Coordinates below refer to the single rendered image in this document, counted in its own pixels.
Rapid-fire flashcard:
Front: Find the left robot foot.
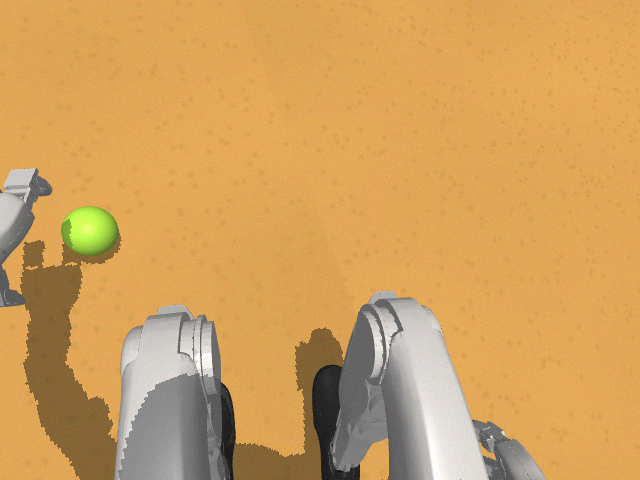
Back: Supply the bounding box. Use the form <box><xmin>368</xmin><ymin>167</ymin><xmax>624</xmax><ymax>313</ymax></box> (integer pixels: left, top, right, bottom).
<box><xmin>220</xmin><ymin>383</ymin><xmax>236</xmax><ymax>480</ymax></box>

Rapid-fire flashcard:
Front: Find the left robot hand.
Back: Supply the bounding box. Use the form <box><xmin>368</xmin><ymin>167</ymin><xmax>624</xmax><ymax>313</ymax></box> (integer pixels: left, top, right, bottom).
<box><xmin>0</xmin><ymin>168</ymin><xmax>52</xmax><ymax>307</ymax></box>

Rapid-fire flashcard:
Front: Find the right robot hand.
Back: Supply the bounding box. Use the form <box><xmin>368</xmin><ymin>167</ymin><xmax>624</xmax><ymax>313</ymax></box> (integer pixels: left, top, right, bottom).
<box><xmin>472</xmin><ymin>419</ymin><xmax>547</xmax><ymax>480</ymax></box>

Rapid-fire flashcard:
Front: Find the right robot foot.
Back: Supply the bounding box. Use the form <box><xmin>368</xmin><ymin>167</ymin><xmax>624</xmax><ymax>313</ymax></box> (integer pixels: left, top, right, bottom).
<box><xmin>312</xmin><ymin>365</ymin><xmax>360</xmax><ymax>480</ymax></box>

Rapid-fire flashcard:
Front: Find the ball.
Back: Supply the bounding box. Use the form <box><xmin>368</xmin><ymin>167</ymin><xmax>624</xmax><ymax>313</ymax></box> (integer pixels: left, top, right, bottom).
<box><xmin>61</xmin><ymin>206</ymin><xmax>118</xmax><ymax>256</ymax></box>

